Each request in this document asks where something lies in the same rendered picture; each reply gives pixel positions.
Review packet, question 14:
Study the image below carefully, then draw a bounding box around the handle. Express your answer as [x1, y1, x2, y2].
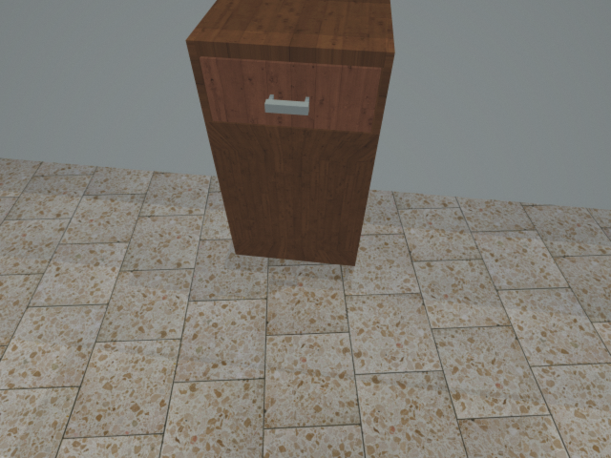
[264, 94, 309, 115]

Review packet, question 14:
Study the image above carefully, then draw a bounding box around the drawer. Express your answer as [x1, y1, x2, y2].
[200, 56, 381, 133]

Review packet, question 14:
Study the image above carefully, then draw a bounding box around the cabinet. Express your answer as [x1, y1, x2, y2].
[186, 0, 395, 266]

